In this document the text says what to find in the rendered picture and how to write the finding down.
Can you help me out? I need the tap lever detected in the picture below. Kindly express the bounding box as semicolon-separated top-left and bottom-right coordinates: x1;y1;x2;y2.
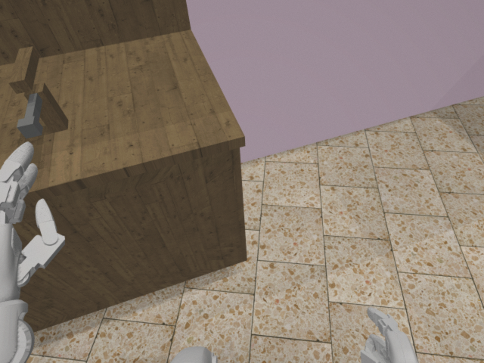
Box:
17;93;43;138

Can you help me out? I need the robot right hand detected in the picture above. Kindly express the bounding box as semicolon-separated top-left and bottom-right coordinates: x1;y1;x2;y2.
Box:
361;307;418;363

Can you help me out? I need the robot left thigh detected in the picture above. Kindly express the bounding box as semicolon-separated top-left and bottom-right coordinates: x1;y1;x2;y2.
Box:
170;346;218;363

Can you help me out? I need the counter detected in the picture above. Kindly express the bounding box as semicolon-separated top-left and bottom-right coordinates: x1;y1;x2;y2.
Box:
0;0;247;333

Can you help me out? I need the robot left hand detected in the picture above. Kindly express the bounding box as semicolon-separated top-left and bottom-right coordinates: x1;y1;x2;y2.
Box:
0;142;65;302

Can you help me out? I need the left robot forearm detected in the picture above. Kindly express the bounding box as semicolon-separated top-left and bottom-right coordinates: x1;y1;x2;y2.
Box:
0;299;35;363

